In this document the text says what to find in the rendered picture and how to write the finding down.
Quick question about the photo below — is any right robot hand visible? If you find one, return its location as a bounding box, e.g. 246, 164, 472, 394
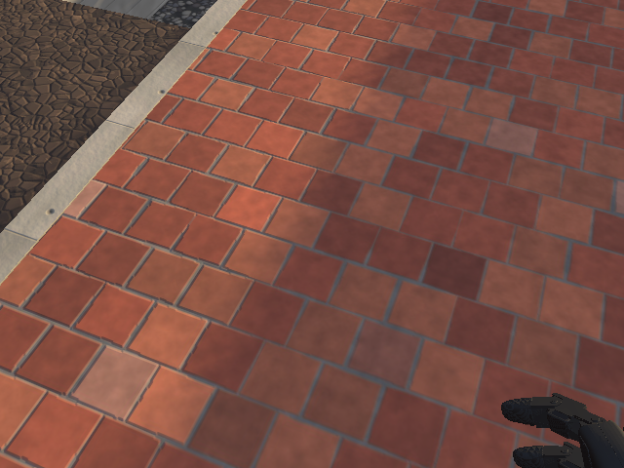
501, 393, 624, 468

